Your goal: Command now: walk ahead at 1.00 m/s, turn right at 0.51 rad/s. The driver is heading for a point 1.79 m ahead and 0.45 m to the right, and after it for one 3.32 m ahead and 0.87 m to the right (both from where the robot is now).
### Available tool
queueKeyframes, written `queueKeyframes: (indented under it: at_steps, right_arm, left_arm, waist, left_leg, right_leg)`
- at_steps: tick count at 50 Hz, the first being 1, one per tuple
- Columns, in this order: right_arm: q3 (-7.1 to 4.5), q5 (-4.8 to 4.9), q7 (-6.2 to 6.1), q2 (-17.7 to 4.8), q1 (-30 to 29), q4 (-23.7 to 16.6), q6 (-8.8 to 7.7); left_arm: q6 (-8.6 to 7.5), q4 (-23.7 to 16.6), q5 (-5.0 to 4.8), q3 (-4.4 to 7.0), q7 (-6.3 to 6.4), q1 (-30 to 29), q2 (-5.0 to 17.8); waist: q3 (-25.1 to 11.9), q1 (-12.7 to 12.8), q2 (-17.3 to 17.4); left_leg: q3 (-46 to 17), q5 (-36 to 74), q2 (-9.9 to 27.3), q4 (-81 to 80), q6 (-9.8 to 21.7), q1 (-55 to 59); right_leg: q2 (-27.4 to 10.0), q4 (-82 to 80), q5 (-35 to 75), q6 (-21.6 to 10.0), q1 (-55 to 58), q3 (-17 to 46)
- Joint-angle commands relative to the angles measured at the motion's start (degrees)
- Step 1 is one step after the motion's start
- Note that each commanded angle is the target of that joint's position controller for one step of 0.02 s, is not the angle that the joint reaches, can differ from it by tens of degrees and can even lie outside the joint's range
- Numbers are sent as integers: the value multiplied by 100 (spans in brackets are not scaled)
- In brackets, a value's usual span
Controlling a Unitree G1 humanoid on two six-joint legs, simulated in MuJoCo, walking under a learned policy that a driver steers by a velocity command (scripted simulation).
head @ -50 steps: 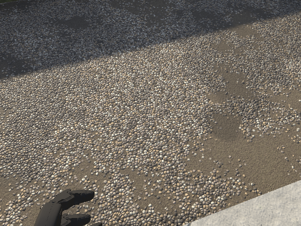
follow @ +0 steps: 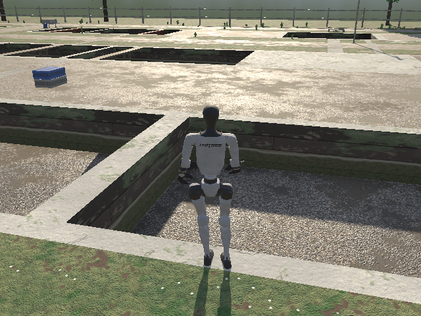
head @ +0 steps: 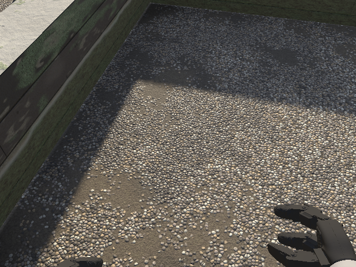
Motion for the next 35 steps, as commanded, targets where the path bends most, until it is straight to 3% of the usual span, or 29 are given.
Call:
queueKeyframes:
  at_steps: [1, 3, 7, 8, 9, 14, 17, 19, 21, 22, 23, 24, 25, 26, 28, 30, 31, 32, 33, 34, 35]
  right_arm:
    - [-211, -6, -16, -579, -580, -494, -140]
    - [-221, 14, -52, -607, -678, -525, -179]
    - [-282, 9, -54, -631, -646, -549, -254]
    - [-271, -66, -36, -630, -539, -531, -273]
    - [-290, -64, -34, -647, -527, -535, -288]
    - [-345, -34, -34, -682, -442, -571, -315]
    - [-388, -72, -38, -721, -253, -529, -349]
    - [-435, -95, -55, -800, -75, -472, -348]
    - [-508, -97, -113, -958, 40, -405, -331]
    - [-536, -91, -155, -1037, 55, -375, -326]
    - [-448, -141, -169, -834, 69, -393, -307]
    - [-445, -137, -183, -924, 194, -389, -313]
    - [-533, -71, -170, -1185, 463, -333, -328]
    - [-539, -59, -175, -1248, 528, -276, -340]
    - [-503, -37, -176, -1151, 404, -231, -358]
    - [-468, 20, -134, -1049, -11, -263, -325]
    - [-436, 76, -107, -946, -260, -308, -286]
    - [-388, 104, -86, -756, -379, -329, -240]
    - [-292, 129, -61, -420, -486, -341, -147]
    - [-199, 119, 48, -315, -710, -730, -29]
    - [-234, 56, 112, -417, -1129, -1020, -26]
  left_arm:
    - [-119, -560, -33, 37, -45, -668, 330]
    - [-55, -577, -94, 60, -34, -637, 383]
    - [12, -661, -63, 78, -98, -694, 530]
    - [9, -663, -34, 49, -95, -609, 531]
    - [19, -683, -30, 61, -102, -601, 581]
    - [69, -821, -78, 142, -158, -750, 906]
    - [99, -880, -113, 145, -164, -731, 907]
    - [106, -897, -148, 140, -162, -632, 849]
    - [102, -881, -188, 133, -140, -488, 729]
    - [112, -895, -146, 142, -126, -540, 724]
    - [142, -941, -55, 126, -89, -652, 673]
    - [101, -938, -69, 186, -51, -734, 905]
    - [90, -957, -170, 283, -82, -695, 1063]
    - [104, -964, -130, 284, -95, -715, 1059]
    - [133, -845, -87, 251, -97, -423, 935]
    - [168, -672, -62, 231, -102, 88, 868]
    - [172, -532, 0, 209, -115, 454, 795]
    - [186, -320, 33, 206, -117, 950, 735]
    - [214, -197, 114, 148, -97, 1247, 625]
    - [243, -532, -8, 227, 7, 657, 1076]
    - [201, -1025, 80, 201, 116, -108, 1193]
  waist:
    - [-638, -106, 257]
    - [-603, 6, 287]
    - [-692, 131, -32]
    - [-625, 93, 44]
    - [-630, 125, -16]
    - [-513, 214, -624]
    - [-645, 234, -467]
    - [-790, 232, -156]
    - [-946, 223, 390]
    - [-936, 168, 598]
    - [-871, 94, 660]
    - [-796, -51, 560]
    - [-976, -127, 505]
    - [-890, -78, 318]
    - [-925, 125, 149]
    - [-943, 453, 219]
    - [-970, 659, 90]
    - [-909, 846, -301]
    - [-428, 968, -1273]
    - [-59, 1074, -2938]
    - [-143, 928, -2551]
  left_leg:
    - [-949, -740, 1255, -1095, -865, 313]
    - [-825, -777, 1306, -1154, -921, 425]
    - [-253, -609, 1302, -820, -922, 692]
    - [-35, -438, 1270, -805, -973, 638]
    - [102, -386, 1253, -717, -986, 693]
    - [551, -36, 1021, 20, -929, 1141]
    - [525, -102, 1155, 72, -834, 1569]
    - [407, -316, 1470, -114, -754, 1843]
    - [178, -697, 2064, -572, -638, 1738]
    - [101, -943, 2383, -858, -581, 1297]
    - [90, -901, 2570, -965, -715, 1081]
    - [-72, -1224, 2788, -1186, -575, 887]
    - [-320, -2068, 3070, -1396, -527, 960]
    - [-260, -2097, 3229, -1392, -503, 816]
    - [199, -1818, 3149, -1225, -511, 515]
    - [885, -1713, 2877, -1081, -603, -73]
    - [1269, -1793, 2615, -867, -715, -536]
    - [1604, -1939, 2220, -185, -802, -884]
    - [1862, -2127, 1741, 1295, -810, -1263]
    - [1624, -2365, 917, 3119, -1022, -2079]
    - [440, -2079, 629, 4471, -1231, -2724]
  right_leg:
    - [-121, -121, 456, -348, 57, 210]
    - [-74, -185, 248, -370, -81, 283]
    - [-91, -337, 98, -517, -341, 495]
    - [-121, -330, 219, -529, -401, 549]
    - [-120, -369, 182, -549, -473, 626]
    - [-310, -910, -183, -760, -1297, 1558]
    - [-216, -831, -26, -745, -1717, 1668]
    - [-73, -552, -21, -702, -1958, 1424]
    - [178, 267, 126, -667, -1911, 743]
    - [171, 830, 141, -676, -1712, 403]
    - [86, 1161, 20, -659, -1848, 275]
    - [-23, 1274, -57, -583, -2016, 139]
    - [-36, 1696, -443, -575, -2203, -194]
    - [-232, 1891, -404, -566, -2333, -251]
    - [-394, 1886, -328, -597, -1977, -395]
    - [-400, 1618, -181, -681, -1126, -639]
    - [-350, 1207, 43, -757, -378, -761]
    - [-276, 832, -18, -855, 138, -649]
    - [-227, 428, -326, -1078, -159, -329]
    - [-644, -748, -1790, -1628, -1233, 1654]
    - [-1108, -1389, -2292, -1843, -1679, 3041]
Velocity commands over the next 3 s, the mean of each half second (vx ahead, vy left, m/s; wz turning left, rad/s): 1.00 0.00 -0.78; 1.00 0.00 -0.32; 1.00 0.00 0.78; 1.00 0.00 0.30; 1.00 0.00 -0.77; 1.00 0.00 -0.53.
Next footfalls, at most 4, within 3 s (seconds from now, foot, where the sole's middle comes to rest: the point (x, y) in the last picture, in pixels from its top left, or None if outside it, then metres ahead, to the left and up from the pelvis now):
0.94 left None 0.07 0.09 -0.77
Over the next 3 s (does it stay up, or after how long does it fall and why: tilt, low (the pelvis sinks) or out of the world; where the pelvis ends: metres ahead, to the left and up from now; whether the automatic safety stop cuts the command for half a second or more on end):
stays up -0.06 -0.03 -0.03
